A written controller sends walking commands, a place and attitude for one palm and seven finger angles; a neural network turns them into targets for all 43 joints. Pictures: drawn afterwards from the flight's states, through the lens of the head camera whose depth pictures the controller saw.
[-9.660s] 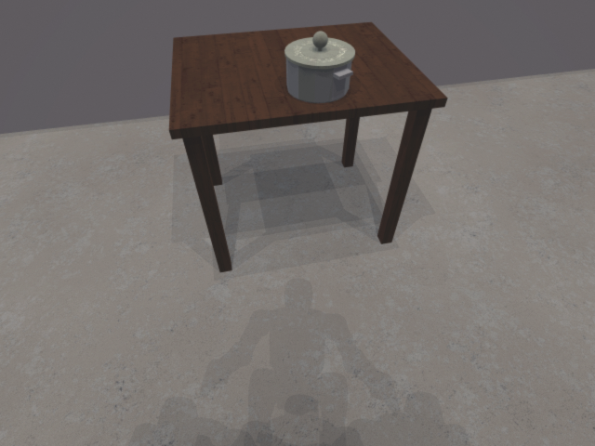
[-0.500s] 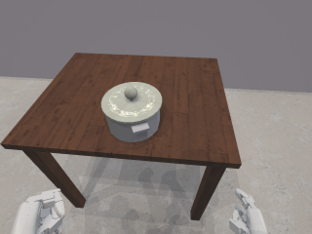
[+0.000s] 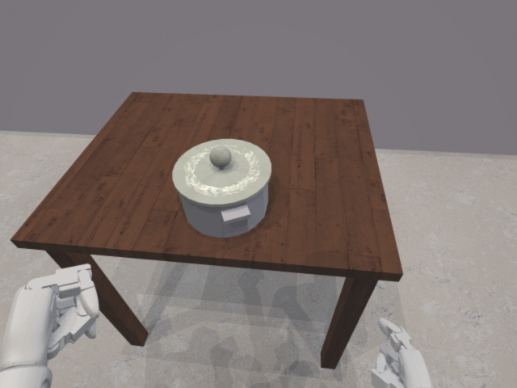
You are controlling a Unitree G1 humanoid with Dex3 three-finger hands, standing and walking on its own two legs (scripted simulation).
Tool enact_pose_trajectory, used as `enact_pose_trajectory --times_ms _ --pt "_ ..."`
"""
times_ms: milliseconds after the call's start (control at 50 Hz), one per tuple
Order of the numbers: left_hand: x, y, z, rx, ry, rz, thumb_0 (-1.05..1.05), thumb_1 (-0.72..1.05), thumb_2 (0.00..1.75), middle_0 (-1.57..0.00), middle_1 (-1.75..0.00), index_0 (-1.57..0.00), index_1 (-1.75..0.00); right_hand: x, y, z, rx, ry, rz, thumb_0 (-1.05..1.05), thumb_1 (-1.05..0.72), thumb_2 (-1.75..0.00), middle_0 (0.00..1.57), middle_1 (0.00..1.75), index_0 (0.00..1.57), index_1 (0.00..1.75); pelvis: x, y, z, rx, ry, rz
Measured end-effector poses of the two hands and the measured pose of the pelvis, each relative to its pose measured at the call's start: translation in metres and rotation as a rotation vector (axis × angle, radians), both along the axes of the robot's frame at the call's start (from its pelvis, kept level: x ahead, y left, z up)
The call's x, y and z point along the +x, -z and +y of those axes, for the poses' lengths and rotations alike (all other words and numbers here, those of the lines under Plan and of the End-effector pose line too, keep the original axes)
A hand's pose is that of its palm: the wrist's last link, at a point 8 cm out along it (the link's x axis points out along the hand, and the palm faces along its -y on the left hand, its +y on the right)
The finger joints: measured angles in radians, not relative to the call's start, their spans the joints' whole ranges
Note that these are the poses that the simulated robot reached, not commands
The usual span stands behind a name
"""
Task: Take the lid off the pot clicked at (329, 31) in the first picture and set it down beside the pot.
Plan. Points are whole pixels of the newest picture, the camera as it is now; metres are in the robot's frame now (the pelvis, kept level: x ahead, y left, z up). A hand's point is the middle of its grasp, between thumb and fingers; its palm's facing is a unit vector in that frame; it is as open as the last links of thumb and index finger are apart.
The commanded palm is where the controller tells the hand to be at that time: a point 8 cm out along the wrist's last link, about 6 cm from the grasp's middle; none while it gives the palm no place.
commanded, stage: reach forward and open the fingers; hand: left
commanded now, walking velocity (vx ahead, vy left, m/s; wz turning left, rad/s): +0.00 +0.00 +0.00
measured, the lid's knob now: (220, 156) +0.51 +0.15 +0.08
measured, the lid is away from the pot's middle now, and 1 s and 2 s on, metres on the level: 0.00 0.00 0.00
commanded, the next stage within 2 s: move the open hand above the knob in 1.08 s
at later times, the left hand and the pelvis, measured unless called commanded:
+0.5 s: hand (76, 298) +0.18 +0.26 +0.11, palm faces -0.24 -0.04 -0.97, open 4.3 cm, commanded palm +0.18 +0.26 +0.17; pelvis -0.02 -0.01 +0.00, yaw +1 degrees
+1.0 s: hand (90, 245) +0.24 +0.26 +0.15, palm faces -0.13 -0.02 -0.99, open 9.7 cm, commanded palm +0.22 +0.25 +0.22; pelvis -0.04 +0.01 +0.00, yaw +0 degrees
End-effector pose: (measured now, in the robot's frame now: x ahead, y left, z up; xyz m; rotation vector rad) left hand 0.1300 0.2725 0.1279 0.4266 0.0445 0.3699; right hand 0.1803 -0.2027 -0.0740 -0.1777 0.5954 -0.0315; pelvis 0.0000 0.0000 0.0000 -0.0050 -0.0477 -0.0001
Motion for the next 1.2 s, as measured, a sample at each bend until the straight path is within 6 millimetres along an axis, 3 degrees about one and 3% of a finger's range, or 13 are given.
enact_pose_trajectory --times_ms 140,220,400,720,880,1200 --pt "0.016 -0.015 -0.010 0.764 0.081 0.244 0.01 0.84 0.91 -1.28 -1.44 -1.28 -1.44 -0.002 0.014 -0.014 -0.014 -0.036 0.112 0.01 -0.90 -0.90 0.20 0.30 0.20 0.30 -0.008 0.005 -0.003 0.007 0.015 0.055" --pt "0.024 -0.021 -0.007 0.990 0.130 0.376 0.00 0.75 0.95 -1.25 -1.34 -1.25 -1.34 0.002 0.020 -0.022 0.006 -0.014 0.144 0.01 -0.90 -0.90 0.20 0.30 0.20 0.30 -0.011 0.004 -0.004 0.006 0.013 0.060" --pt "0.037 -0.029 -0.012 1.028 0.328 0.532 0.00 0.50 1.09 -1.16 -1.05 -1.16 -1.05 0.010 0.015 -0.031 0.011 0.009 0.098 0.01 -0.91 -0.90 0.20 0.30 0.20 0.30 -0.015 0.000 -0.008 0.005 -0.015 0.048" --pt "0.067 -0.058 -0.013 1.073 0.375 0.401 0.00 0.06 1.25 -0.98 -0.49 -0.98 -0.49 -0.020 0.015 -0.019 0.020 -0.006 0.138 0.01 -0.91 -0.90 0.20 0.30 0.20 0.30 -0.034 -0.004 -0.001 0.004 -0.017 0.027" --pt "0.082 -0.069 -0.016 1.082 0.370 0.372 0.00 -0.15 1.34 -0.89 -0.22 -0.89 -0.22 -0.026 0.013 -0.009 0.046 -0.011 0.123 0.01 -0.91 -0.90 0.20 0.30 0.20 0.30 -0.040 -0.004 0.005 0.009 -0.009 0.018" --pt "0.114 -0.093 -0.024 1.100 0.350 0.357 0.00 -0.28 1.43 -0.86 -0.08 -0.86 -0.09 -0.021 0.008 -0.009 0.049 -0.023 0.099 0.01 -0.91 -0.90 0.20 0.30 0.20 0.30 -0.043 -0.002 0.004 0.013 -0.010 0.021"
